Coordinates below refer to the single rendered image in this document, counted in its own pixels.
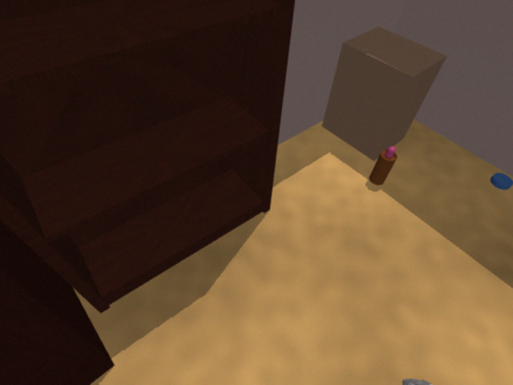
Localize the bookshelf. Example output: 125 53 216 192
0 0 295 313

